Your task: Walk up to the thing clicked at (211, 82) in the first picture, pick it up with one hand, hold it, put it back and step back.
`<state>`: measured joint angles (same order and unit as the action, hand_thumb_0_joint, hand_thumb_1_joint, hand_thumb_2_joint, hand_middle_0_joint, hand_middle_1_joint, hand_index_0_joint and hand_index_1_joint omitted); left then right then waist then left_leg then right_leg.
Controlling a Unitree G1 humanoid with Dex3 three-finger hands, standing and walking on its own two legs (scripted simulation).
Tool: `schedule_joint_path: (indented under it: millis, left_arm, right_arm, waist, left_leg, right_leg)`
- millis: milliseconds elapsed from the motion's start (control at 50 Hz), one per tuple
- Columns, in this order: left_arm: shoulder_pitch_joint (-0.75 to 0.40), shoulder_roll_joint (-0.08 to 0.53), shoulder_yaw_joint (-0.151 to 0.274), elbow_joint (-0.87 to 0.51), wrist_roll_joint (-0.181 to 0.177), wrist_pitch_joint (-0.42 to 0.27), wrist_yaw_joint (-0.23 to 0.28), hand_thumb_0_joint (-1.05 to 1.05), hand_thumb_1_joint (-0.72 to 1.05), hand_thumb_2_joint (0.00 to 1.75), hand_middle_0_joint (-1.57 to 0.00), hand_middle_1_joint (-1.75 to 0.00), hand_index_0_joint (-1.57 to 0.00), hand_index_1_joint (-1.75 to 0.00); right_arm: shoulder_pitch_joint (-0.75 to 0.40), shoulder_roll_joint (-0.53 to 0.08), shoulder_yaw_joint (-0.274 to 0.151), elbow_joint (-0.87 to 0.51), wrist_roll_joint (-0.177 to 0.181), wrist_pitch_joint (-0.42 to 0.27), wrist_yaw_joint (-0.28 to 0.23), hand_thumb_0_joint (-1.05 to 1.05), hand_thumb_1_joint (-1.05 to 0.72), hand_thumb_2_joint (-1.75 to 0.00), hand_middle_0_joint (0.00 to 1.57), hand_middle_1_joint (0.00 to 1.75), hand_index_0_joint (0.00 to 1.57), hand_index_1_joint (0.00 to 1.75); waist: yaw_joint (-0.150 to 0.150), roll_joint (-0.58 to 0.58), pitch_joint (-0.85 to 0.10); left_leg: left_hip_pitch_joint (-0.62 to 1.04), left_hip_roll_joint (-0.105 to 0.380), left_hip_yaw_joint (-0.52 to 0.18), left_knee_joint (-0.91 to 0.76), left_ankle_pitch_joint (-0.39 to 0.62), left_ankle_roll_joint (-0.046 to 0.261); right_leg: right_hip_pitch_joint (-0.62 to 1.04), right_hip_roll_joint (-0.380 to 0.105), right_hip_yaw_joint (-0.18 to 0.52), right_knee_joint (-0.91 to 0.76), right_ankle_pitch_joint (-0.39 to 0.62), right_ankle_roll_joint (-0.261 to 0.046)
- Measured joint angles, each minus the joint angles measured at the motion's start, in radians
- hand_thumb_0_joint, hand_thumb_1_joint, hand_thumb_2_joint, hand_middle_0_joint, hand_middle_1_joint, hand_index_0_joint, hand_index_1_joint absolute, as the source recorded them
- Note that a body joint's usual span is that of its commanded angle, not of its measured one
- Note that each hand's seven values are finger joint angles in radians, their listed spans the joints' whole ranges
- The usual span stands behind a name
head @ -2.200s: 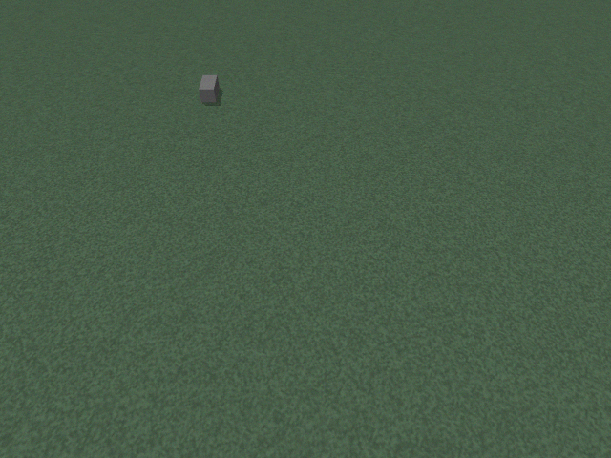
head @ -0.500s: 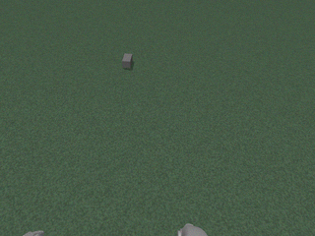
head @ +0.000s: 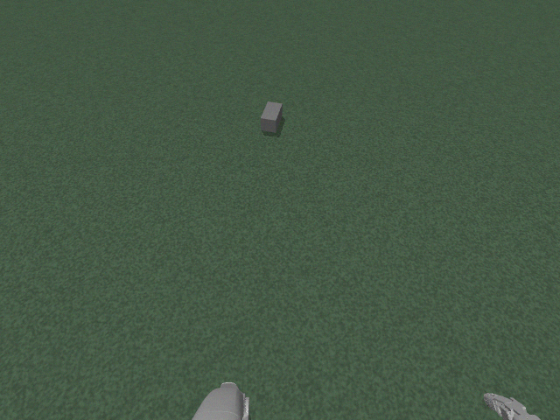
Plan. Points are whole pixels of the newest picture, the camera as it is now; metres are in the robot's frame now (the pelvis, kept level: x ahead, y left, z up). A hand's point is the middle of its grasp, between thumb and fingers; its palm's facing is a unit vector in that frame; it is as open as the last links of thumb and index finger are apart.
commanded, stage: walk up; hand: left
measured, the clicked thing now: (271, 116) +1.69 +0.18 -0.73
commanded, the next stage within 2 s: none
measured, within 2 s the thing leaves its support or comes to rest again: neither
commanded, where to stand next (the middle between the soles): +1.29 -0.04 m, yaw -1 degrees
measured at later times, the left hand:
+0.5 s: hand (168, 258) +0.41 +0.27 -0.13, palm faces -0.11 -0.92 -0.37, open 7.4 cm
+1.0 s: hand (193, 210) +0.55 +0.25 -0.16, palm faces +0.02 -0.93 -0.37, open 7.4 cm
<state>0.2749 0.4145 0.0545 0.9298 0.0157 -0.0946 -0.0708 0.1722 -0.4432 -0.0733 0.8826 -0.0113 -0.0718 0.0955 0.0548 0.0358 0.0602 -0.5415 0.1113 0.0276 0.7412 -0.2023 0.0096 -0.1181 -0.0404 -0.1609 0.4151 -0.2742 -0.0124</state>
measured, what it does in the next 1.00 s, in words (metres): walks ahead: left foot, then right foot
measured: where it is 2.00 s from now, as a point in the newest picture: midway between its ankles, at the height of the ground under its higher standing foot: (310, 231)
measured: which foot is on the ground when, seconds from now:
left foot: up 0.00-0.08, down 0.10-0.56, up 0.58-0.98, down 1.00-1.00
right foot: down 0.00-0.12, up 0.14-0.52, down 0.54-1.00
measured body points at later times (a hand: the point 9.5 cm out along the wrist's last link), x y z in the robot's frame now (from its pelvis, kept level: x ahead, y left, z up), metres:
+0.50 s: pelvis +0.29 -0.01 -0.01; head +0.30 -0.02 +0.44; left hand +0.41 +0.31 -0.11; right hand +0.30 -0.34 -0.13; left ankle +0.20 +0.14 -0.74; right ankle +0.44 -0.16 -0.72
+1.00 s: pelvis +0.54 -0.03 -0.02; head +0.55 -0.02 +0.43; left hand +0.55 +0.30 -0.13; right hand +0.66 -0.35 -0.11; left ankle +0.66 +0.09 -0.74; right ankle +0.44 -0.15 -0.74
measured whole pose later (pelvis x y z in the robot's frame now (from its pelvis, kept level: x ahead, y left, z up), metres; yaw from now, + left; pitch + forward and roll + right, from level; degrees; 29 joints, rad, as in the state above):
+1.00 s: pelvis +0.54 -0.03 -0.02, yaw +1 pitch -2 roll -2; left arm 0.36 0.45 0.05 0.90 0.01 -0.08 -0.06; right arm 0.20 -0.42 -0.06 0.90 -0.02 -0.06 0.09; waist 0.06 0.00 0.05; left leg -0.42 0.08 0.07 0.55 -0.12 0.03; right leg -0.05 -0.03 -0.15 0.53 -0.45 0.00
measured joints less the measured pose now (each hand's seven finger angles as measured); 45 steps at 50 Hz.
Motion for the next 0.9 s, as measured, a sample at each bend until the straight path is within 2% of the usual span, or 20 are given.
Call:
schedule_joint_path:
  millis: [60, 100, 120, 140, 200, 240, 360, 440, 500, 540, 560, 580, 600, 640, 700, 820, 900]
  left_arm:
    - [0.031, 0.031, 0.008, 0.007, 0.002, 0.006, -0.003, 0.01, 0.9, 0.9, -0.2, -0.3, -0.21, -0.31]
    - [0.056, 0.045, 0.009, 0.01, 0.001, 0.013, -0.002, 0.01, 0.9, 0.9, -0.2, -0.3, -0.21, -0.31]
    - [0.06, 0.052, 0.009, 0.015, -0.001, 0.018, 0.003, 0.01, 0.9, 0.9, -0.2, -0.3, -0.21, -0.31]
    - [0.055, 0.051, 0.009, 0.021, -0.006, 0.028, 0.009, 0.01, 0.9, 0.9, -0.2, -0.3, -0.21, -0.3]
    - [0.033, 0.051, -0.007, 0.031, -0.015, 0.042, 0.022, 0.01, 0.9, 0.9, -0.2, -0.3, -0.21, -0.3]
    - [0.02, 0.054, -0.011, 0.028, -0.02, 0.035, 0.02, 0.01, 0.9, 0.9, -0.2, -0.3, -0.21, -0.3]
    - [-0.026, 0.044, -0.01, -0.003, -0.011, 0.037, -0.013, 0.01, 0.9, 0.9, -0.2, -0.3, -0.2, -0.3]
    - [-0.066, 0.034, -0.006, -0.007, -0.006, 0.044, -0.032, 0.01, 0.9, 0.9, -0.2, -0.3, -0.21, -0.3]
    - [-0.087, 0.032, 0.002, -0.005, -0.006, 0.043, -0.038, 0.01, 0.9, 0.9, -0.2, -0.3, -0.21, -0.3]
    - [-0.097, 0.032, 0.009, -0.006, -0.006, 0.035, -0.035, 0.01, 0.9, 0.9, -0.2, -0.3, -0.21, -0.3]
    - [-0.111, 0.019, 0.014, -0.006, -0.004, 0.027, -0.028, 0.01, 0.9, 0.9, -0.2, -0.3, -0.21, -0.3]
    - [-0.12, 0.012, 0.016, -0.014, -0.004, 0.017, -0.021, 0.0, 0.9, 0.9, -0.2, -0.3, -0.21, -0.3]
    - [-0.123, 0.006, 0.013, -0.026, -0.008, 0.008, -0.015, 0.0, 0.9, 0.9, -0.2, -0.3, -0.21, -0.3]
    - [-0.12, -0.011, 0.003, -0.044, -0.019, -0.001, -0.003, 0.0, 0.9, 0.9, -0.2, -0.3, -0.21, -0.3]
    - [-0.088, -0.03, -0.009, -0.052, -0.023, -0.005, 0.01, 0.0, 0.9, 0.9, -0.2, -0.3, -0.21, -0.3]
    - [-0.006, -0.022, -0.011, -0.046, -0.01, -0.001, 0.013, 0.0, 0.9, 0.9, -0.2, -0.3, -0.21, -0.31]
    - [0.034, 0.001, -0.003, -0.041, -0.005, 0.004, 0.011, 0.0, 0.9, 0.9, -0.2, -0.3, -0.21, -0.31]
  right_arm:
    - [-0.011, 0.0, -0.004, -0.004, -0.003, -0.003, 0.008, 0.01, -0.91, -0.9, 0.2, 0.3, 0.2, 0.3]
    - [-0.008, -0.008, -0.007, -0.009, -0.01, -0.01, 0.007, 0.01, -0.91, -0.9, 0.2, 0.3, 0.2, 0.3]
    - [-0.012, -0.006, -0.012, -0.009, -0.017, -0.017, 0.001, 0.01, -0.91, -0.9, 0.2, 0.3, 0.2, 0.3]
    - [-0.016, -0.002, -0.015, -0.015, -0.023, -0.024, -0.008, 0.01, -0.91, -0.9, 0.2, 0.3, 0.2, 0.3]
    - [-0.003, 0.023, -0.003, -0.027, 0.0, -0.031, -0.024, 0.01, -0.91, -0.9, 0.2, 0.3, 0.2, 0.3]
    - [0.021, 0.041, 0.013, -0.029, 0.009, -0.031, -0.032, 0.01, -0.91, -0.9, 0.2, 0.3, 0.2, 0.3]
    - [0.108, 0.051, 0.033, -0.014, 0.01, -0.034, -0.036, 0.01, -0.9, -0.9, 0.2, 0.3, 0.21, 0.3]
    - [0.156, 0.035, 0.028, 0.003, 0.01, -0.027, -0.034, 0.01, -0.9, -0.9, 0.2, 0.3, 0.21, 0.3]
    - [0.184, 0.022, 0.022, 0.022, 0.007, -0.016, -0.036, 0.01, -0.9, -0.9, 0.2, 0.3, 0.21, 0.3]
    - [0.2, 0.01, 0.017, 0.033, 0.005, -0.008, -0.041, 0.01, -0.9, -0.9, 0.2, 0.3, 0.21, 0.3]
    - [0.194, 0.002, 0.013, 0.043, 0.003, -0.001, -0.046, 0.01, -0.9, -0.9, 0.2, 0.3, 0.21, 0.3]
    - [0.184, 0.002, 0.012, 0.05, 0.006, 0.006, -0.052, 0.01, -0.9, -0.9, 0.2, 0.3, 0.21, 0.3]
    - [0.171, 0.005, 0.015, 0.056, 0.008, 0.012, -0.057, 0.01, -0.91, -0.9, 0.2, 0.3, 0.21, 0.3]
    - [0.145, 0.005, 0.022, 0.066, 0.015, 0.016, -0.061, 0.01, -0.91, -0.9, 0.2, 0.3, 0.2, 0.3]
    - [0.108, 0.004, 0.026, 0.056, 0.018, 0.013, -0.054, 0.01, -0.91, -0.9, 0.2, 0.3, 0.2, 0.3]
    - [0.06, 0.014, 0.016, 0.024, -0.001, 0.016, -0.023, 0.01, -0.91, -0.9, 0.2, 0.3, 0.2, 0.3]
    - [0.038, 0.02, 0.012, 0.021, -0.008, 0.019, -0.009, 0.01, -0.91, -0.9, 0.2, 0.3, 0.2, 0.3]
  waist:
    - [0.017, -0.025, -0.01]
    - [0.02, -0.037, -0.024]
    - [0.015, -0.057, -0.023]
    - [0.009, -0.07, -0.016]
    - [-0.015, -0.089, -0.007]
    - [-0.025, -0.107, -0.007]
    - [-0.055, -0.109, -0.001]
    - [-0.081, -0.084, 0.003]
    - [-0.092, -0.067, -0.008]
    - [-0.094, -0.046, -0.018]
    - [-0.091, -0.011, -0.008]
    - [-0.088, 0.004, 0.003]
    - [-0.081, 0.003, 0.012]
    - [-0.068, 0.008, 0.023]
    - [-0.052, 0.02, 0.02]
    - [-0.028, 0.018, 0.006]
    - [-0.009, 0.004, 0.008]
  left_leg:
    - [0.034, 0.001, 0.017, -0.133, 0.084, 0.005]
    - [0.089, -0.014, 0.034, -0.182, 0.08, 0.019]
    - [0.097, -0.033, 0.045, -0.154, 0.081, 0.02]
    - [0.094, -0.046, 0.055, -0.105, 0.042, 0.019]
    - [0.147, -0.057, 0.066, -0.089, -0.028, 0.021]
    - [0.212, -0.065, 0.08, -0.142, -0.036, 0.018]
    - [0.377, -0.076, 0.1, -0.27, -0.07, 0.009]
    - [0.463, -0.071, 0.099, -0.303, -0.121, -0.014]
    - [0.514, -0.06, 0.1, -0.286, -0.19, -0.036]
    - [0.526, -0.035, 0.095, -0.219, -0.262, -0.042]
    - [0.505, 0.001, 0.08, -0.129, -0.292, -0.023]
    - [0.456, 0.007, 0.046, 0.008, -0.29, -0.006]
    - [0.397, -0.012, 0.019, 0.149, -0.287, 0.004]
    - [0.283, -0.049, -0.016, 0.353, -0.242, 0.017]
    - [0.15, -0.051, -0.018, 0.391, -0.153, 0.025]
    - [0.018, -0.01, -0.009, 0.114, -0.038, -0.007]
    - [0.025, 0.001, 0.003, -0.077, 0.07, -0.005]
  right_leg:
    - [0.056, -0.006, -0.002, 0.021, -0.074, 0.018]
    - [0.073, -0.022, 0.003, 0.095, -0.155, 0.025]
    - [0.053, -0.051, 0.013, 0.187, -0.196, 0.011]
    - [0.005, -0.061, 0.051, 0.327, -0.211, -0.006]
    - [-0.162, -0.013, 0.154, 0.658, -0.16, -0.034]
    - [-0.256, -0.017, 0.165, 0.708, -0.108, -0.033]
    - [-0.415, -0.077, 0.146, 0.476, -0.014, 0.003]
    - [-0.426, -0.092, 0.137, 0.281, 0.127, 0.0]
    - [-0.388, -0.083, 0.121, 0.198, 0.167, -0.008]
    - [-0.337, -0.06, 0.1, 0.166, 0.164, -0.013]
    - [-0.329, -0.035, 0.081, 0.199, 0.138, -0.011]
    - [-0.326, -0.025, 0.07, 0.233, 0.104, -0.012]
    - [-0.317, -0.025, 0.069, 0.251, 0.077, -0.015]
    - [-0.268, -0.025, 0.064, 0.226, 0.057, -0.021]
    - [-0.182, -0.013, 0.057, 0.138, 0.06, -0.025]
    - [-0.052, 0.018, 0.038, 0.028, 0.03, -0.033]
    - [0.016, 0.031, 0.023, 0.024, -0.03, -0.018]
